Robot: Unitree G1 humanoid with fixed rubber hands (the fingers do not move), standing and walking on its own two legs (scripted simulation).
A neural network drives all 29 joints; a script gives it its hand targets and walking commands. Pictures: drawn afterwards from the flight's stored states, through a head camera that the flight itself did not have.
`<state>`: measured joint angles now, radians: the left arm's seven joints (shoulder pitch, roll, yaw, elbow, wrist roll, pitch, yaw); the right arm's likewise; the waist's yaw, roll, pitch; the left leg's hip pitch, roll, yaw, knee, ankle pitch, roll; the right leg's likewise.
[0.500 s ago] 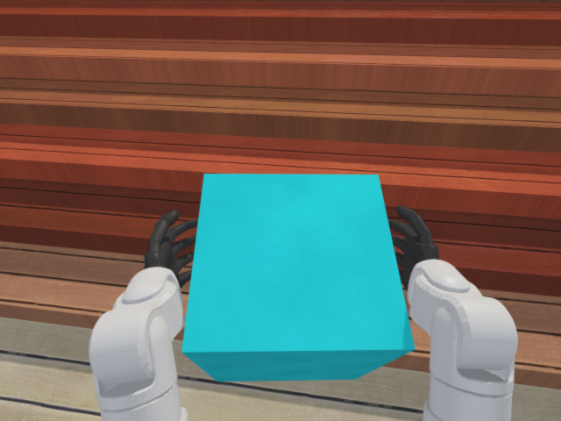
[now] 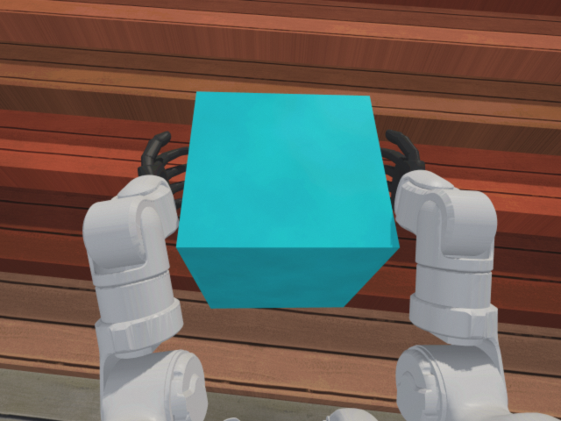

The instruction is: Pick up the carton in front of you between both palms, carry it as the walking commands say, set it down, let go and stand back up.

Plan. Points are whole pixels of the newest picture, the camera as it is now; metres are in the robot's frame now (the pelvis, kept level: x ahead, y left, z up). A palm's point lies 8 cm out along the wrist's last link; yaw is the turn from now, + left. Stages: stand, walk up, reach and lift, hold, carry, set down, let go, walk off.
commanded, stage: carry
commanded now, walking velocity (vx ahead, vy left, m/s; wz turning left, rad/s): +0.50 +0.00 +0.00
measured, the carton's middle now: (280, 214) +0.38 +0.00 +0.07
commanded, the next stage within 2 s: none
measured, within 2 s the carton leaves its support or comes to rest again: neither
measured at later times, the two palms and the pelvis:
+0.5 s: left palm (173, 12) +0.68 +0.15 +0.21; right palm (358, 5) +0.71 -0.15 +0.20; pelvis +0.33 -0.05 +0.10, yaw +1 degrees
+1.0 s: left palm out of the picture +0.90 +0.12 +0.39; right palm out of the picture +0.87 -0.18 +0.37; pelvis +0.52 +0.01 +0.23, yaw -3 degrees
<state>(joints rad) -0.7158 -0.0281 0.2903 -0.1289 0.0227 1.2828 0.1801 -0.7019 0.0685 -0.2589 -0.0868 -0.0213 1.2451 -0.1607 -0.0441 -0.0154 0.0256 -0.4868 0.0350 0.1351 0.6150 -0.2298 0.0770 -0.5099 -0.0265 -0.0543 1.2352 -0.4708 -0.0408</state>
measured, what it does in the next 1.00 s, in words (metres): climbs: right foot 0.12 m higher, then left foot 0.12 m higher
